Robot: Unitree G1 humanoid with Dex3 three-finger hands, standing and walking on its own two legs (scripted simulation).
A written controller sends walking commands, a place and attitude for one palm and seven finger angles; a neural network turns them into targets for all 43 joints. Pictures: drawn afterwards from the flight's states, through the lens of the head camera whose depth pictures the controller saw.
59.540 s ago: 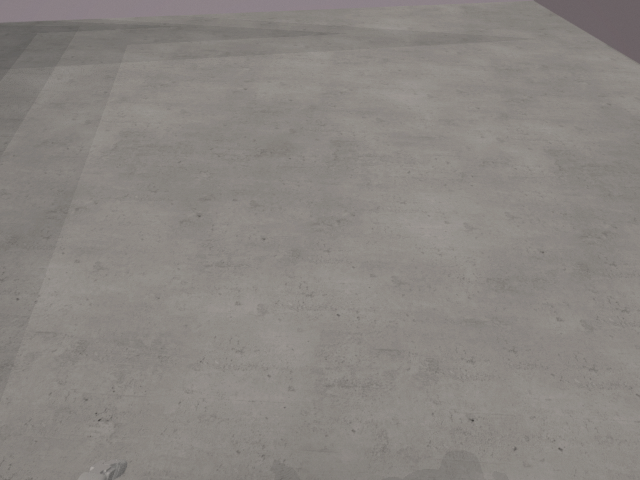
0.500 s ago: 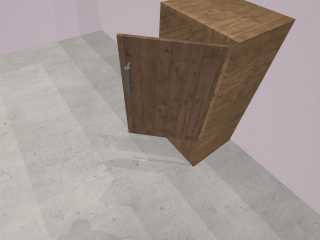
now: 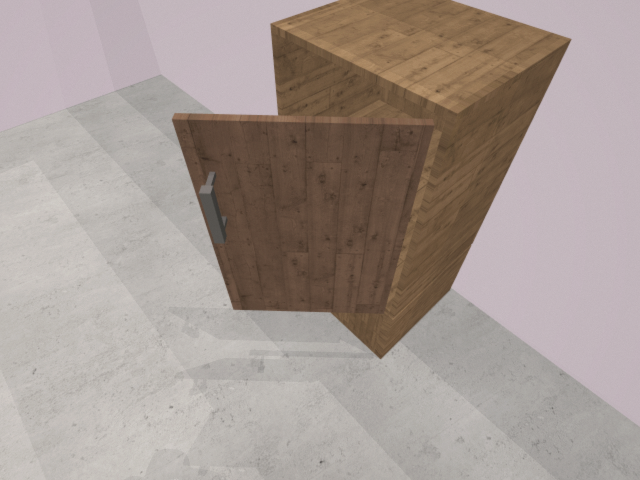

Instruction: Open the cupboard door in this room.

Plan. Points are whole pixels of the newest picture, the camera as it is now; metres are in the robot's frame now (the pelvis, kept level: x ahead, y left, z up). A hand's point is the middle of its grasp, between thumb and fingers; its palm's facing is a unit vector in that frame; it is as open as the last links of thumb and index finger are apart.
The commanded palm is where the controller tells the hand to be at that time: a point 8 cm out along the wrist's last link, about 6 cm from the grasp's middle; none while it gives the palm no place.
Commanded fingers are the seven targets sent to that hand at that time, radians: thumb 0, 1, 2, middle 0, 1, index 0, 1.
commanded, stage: come to a stop and stand still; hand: left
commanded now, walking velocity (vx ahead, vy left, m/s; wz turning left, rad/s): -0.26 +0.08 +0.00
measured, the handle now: (216, 208) +0.57 +0.20 -0.04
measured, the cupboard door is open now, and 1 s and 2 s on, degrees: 45 45 45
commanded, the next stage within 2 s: look again from close up in 0.70 s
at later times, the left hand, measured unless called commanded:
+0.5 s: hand out of the picture +0.00 +0.19 -0.17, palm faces +0.04 -0.97 -0.22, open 7.4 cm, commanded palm none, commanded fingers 0.00 0.90 0.90 -0.20 -0.30 -0.20 -0.30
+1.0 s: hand out of the picture -0.02 +0.19 -0.17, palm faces +0.00 -0.97 -0.23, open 7.3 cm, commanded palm none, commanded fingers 0.00 0.90 0.90 -0.20 -0.30 -0.20 -0.30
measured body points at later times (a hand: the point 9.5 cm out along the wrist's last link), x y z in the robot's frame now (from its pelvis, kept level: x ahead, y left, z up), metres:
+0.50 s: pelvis -0.02 +0.01 +0.00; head +0.01 +0.00 +0.45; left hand +0.00 +0.24 -0.16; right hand +0.04 -0.22 -0.16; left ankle -0.05 +0.11 -0.74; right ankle -0.04 -0.11 -0.74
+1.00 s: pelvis -0.03 +0.01 +0.00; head -0.01 +0.00 +0.45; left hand -0.02 +0.24 -0.15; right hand -0.03 -0.21 -0.17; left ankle -0.05 +0.11 -0.74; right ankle -0.04 -0.11 -0.74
